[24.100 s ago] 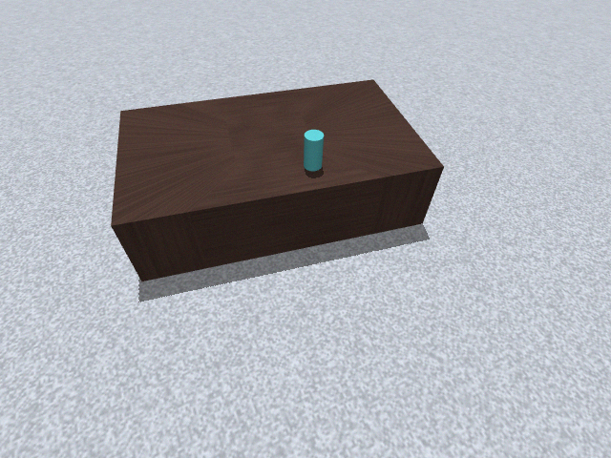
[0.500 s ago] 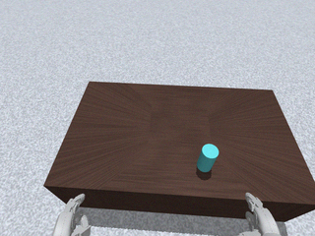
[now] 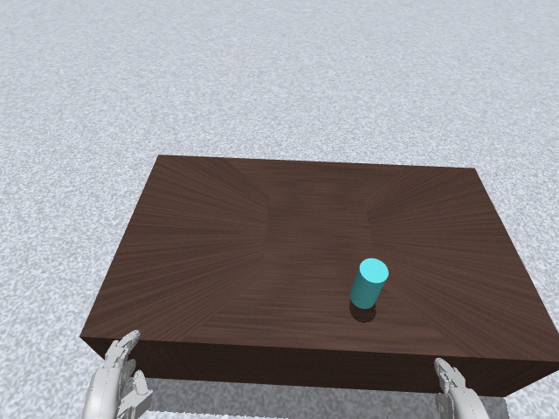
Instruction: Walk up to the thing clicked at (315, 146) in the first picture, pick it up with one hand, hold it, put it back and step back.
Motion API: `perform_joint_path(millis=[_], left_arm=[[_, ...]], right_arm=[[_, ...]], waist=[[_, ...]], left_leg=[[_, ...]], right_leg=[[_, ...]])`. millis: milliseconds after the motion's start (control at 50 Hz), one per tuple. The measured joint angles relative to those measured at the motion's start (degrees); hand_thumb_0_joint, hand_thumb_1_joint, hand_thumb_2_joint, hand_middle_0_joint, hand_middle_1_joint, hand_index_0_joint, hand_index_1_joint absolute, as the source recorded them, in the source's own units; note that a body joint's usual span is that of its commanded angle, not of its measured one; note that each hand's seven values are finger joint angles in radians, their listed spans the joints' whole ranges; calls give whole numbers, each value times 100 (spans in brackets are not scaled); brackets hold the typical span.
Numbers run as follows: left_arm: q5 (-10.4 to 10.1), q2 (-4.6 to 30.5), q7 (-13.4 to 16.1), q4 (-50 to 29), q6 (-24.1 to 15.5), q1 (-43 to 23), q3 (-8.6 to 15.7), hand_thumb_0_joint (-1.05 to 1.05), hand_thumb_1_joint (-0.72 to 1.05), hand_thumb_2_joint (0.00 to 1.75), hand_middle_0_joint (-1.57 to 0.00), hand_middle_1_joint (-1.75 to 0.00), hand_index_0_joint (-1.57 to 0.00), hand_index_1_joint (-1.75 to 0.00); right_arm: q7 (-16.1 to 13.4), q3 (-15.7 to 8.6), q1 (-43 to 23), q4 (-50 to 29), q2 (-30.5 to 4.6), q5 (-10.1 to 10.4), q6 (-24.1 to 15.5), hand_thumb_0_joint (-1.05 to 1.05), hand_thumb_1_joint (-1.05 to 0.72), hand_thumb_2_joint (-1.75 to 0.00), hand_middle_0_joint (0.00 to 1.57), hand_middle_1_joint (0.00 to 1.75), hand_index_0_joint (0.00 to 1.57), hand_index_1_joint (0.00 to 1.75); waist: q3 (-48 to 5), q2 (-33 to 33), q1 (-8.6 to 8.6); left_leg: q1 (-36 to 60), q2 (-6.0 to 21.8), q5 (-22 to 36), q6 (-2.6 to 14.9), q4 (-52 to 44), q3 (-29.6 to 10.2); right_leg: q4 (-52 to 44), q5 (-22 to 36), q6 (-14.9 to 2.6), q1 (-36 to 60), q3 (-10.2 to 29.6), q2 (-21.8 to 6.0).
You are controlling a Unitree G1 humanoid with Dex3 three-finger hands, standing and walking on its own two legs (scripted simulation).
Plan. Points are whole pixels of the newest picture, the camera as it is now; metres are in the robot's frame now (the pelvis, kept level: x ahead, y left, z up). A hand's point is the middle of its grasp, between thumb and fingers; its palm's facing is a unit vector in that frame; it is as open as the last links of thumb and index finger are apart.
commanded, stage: home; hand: right
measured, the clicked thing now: (368, 284) +0.52 -0.21 -0.32
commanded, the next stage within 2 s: none
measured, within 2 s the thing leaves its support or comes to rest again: neither
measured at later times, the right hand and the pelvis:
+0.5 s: hand out of the picture +0.16 -0.19 -0.05, palm faces +0.04 +0.98 -0.18, open 17.5 cm; pelvis -0.01 -0.01 +0.00, yaw +1 degrees
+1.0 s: hand (427, 415) +0.17 -0.19 -0.05, palm faces +0.04 +0.98 -0.19, open 17.4 cm; pelvis +0.01 -0.01 +0.00, yaw +0 degrees
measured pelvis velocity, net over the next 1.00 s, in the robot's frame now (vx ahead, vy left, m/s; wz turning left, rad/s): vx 0.01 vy -0.01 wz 0.01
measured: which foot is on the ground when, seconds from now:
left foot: down 0.00-1.00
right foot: down 0.00-1.00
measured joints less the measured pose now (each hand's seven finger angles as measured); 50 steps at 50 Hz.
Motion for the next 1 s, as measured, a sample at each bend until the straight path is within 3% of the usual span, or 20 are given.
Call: perform_joint_path(millis=[480,1000], left_arm=[[25,-88,54,64,-241,8,-56,1,89,90,-21,-30,-21,-30],[25,-88,41,79,-177,0,-45,1,89,90,-21,-31,-21,-31]], right_arm=[[4,-22,67,-227,-73,3,142,-1,54,-4,6,5,6,5],[12,-24,42,-216,-68,-10,177,-1,52,-5,6,6,6,5]], waist=[[-46,-14,-11],[-76,-11,-22]], left_leg=[[-189,16,51,-96,77,-74],[-81,25,-59,-93,40,-54]], right_leg=[[195,-40,-94,-220,-64,19],[132,-126,-83,-111,-44,31]])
